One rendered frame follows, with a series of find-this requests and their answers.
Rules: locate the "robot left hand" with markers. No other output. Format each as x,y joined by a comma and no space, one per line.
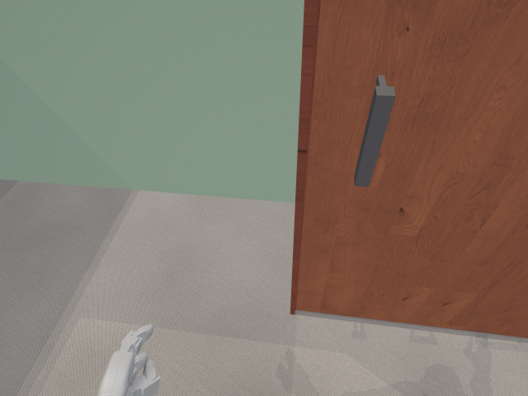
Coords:
118,378

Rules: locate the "wardrobe door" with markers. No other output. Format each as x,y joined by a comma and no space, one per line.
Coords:
440,237

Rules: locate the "handle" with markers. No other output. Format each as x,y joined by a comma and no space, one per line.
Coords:
378,118

